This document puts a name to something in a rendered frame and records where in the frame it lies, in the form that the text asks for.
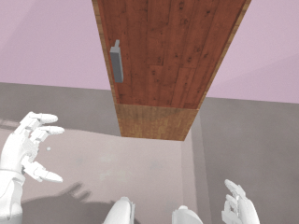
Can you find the right robot shin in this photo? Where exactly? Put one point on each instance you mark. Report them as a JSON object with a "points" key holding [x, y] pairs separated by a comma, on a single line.
{"points": [[183, 207]]}

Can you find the robot left forearm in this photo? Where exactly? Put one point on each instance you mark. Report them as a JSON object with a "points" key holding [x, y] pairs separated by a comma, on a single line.
{"points": [[10, 196]]}

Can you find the left robot hand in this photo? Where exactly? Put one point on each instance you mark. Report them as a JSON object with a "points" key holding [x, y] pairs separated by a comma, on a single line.
{"points": [[18, 145]]}

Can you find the handle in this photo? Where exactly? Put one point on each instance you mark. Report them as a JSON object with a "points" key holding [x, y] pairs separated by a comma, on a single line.
{"points": [[115, 56]]}

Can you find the cupboard door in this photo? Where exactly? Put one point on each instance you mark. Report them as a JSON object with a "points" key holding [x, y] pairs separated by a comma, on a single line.
{"points": [[169, 48]]}

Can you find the right robot hand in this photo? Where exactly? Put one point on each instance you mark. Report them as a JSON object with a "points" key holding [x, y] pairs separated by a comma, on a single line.
{"points": [[244, 211]]}

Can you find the robot right thigh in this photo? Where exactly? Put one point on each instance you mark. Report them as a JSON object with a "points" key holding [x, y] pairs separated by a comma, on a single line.
{"points": [[185, 216]]}

